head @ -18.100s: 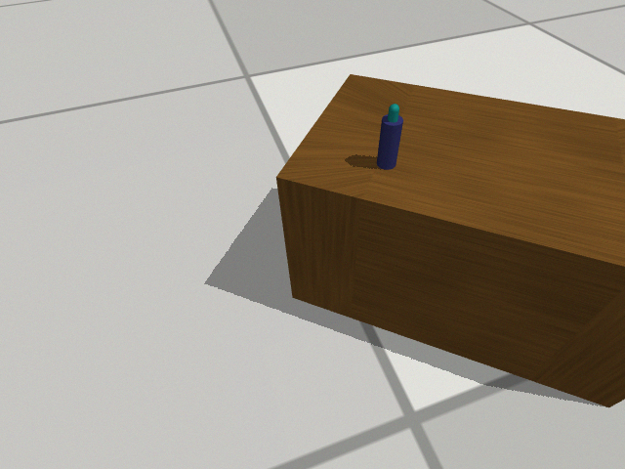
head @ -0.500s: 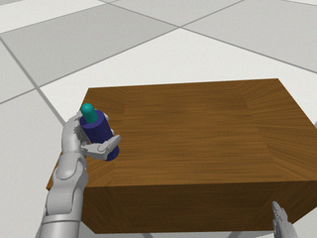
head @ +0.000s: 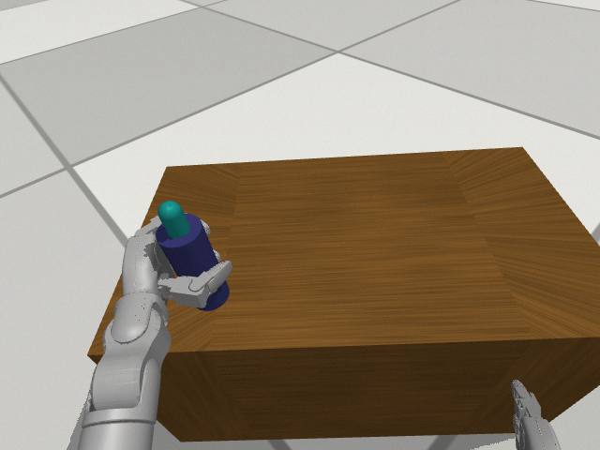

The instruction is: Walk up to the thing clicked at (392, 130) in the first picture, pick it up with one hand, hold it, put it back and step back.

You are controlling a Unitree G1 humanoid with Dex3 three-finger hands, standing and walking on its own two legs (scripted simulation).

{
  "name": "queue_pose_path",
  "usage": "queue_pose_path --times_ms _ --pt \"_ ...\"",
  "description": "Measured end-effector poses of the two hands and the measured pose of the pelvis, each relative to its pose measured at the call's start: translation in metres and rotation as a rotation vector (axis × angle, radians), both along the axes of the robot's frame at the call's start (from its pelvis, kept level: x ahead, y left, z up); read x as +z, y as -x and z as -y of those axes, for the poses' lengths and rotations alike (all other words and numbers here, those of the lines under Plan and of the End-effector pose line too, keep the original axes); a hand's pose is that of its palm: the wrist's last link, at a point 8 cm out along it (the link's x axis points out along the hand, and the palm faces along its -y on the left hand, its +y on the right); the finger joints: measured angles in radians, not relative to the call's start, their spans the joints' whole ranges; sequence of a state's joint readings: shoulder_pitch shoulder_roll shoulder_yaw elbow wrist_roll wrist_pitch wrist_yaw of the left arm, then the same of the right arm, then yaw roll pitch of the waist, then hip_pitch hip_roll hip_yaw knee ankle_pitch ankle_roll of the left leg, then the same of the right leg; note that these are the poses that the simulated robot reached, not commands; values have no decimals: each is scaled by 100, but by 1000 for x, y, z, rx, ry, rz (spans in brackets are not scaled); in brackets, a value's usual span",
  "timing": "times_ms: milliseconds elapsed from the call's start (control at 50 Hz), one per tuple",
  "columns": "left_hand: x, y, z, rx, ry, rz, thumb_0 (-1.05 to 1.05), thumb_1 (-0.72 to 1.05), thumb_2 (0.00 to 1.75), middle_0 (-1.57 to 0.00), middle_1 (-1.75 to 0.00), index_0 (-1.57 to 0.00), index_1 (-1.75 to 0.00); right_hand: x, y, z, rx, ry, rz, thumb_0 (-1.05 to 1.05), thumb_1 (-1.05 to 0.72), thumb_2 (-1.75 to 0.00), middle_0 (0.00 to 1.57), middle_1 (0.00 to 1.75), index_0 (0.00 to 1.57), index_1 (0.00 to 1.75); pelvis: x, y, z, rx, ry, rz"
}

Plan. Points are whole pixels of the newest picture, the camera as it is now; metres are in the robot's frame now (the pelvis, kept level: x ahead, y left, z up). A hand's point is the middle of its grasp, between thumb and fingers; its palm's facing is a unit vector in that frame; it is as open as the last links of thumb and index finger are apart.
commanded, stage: hold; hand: left
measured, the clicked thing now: (191, 255) +0.32 +0.16 +0.14
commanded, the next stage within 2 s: crouch in 0.14 s
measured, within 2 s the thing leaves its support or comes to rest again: neither
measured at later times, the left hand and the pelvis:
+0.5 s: hand (196, 256) +0.35 +0.17 +0.11, palm faces +0.18 -0.98 +0.02, open 8.3 cm; pelvis +0.00 +0.00 +0.00, yaw +0 degrees
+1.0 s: hand (206, 251) +0.42 +0.19 +0.03, palm faces +0.18 -0.98 +0.00, open 8.3 cm; pelvis -0.01 +0.00 -0.03, yaw -1 degrees
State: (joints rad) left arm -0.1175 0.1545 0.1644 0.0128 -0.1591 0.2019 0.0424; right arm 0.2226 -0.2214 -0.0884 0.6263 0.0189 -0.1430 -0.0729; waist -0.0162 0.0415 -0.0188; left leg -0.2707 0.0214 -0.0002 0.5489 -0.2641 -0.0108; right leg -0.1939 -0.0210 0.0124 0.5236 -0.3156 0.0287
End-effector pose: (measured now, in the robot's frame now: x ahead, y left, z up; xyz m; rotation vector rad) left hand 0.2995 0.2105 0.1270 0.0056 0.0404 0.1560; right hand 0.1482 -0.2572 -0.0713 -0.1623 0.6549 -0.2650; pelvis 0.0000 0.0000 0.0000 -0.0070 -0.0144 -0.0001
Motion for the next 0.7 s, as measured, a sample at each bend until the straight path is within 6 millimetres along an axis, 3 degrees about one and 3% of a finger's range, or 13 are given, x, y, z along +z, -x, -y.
queue_pose_path --times_ms 160,260,460,700 --pt "18 0 -9 31 -8 61 -3 -33 116 -85 -125 -89 -129 2 -3 -1 -4 1 20 -1 50 -7 5 5 6 5 0 1 1 5 0 7" --pt "17 -5 -9 21 -7 36 -3 -33 116 -85 -125 -89 -129 -1 1 -3 4 -10 7 -1 50 -7 5 5 6 5 1 3 0 5 0 5" --pt "-9 -14 -7 14 31 -19 -3 -34 116 -85 -124 -90 -128 -2 6 -8 23 -10 -19 -1 53 -6 6 5 6 5 0 3 1 1 -1 -8" --pt "-56 -49 -23 37 20 -56 -3 -34 116 -85 -125 -89 -128 -3 7 1 7 40 -39 -1 53 -6 6 5 6 5 -8 6 0 -3 3 -80"
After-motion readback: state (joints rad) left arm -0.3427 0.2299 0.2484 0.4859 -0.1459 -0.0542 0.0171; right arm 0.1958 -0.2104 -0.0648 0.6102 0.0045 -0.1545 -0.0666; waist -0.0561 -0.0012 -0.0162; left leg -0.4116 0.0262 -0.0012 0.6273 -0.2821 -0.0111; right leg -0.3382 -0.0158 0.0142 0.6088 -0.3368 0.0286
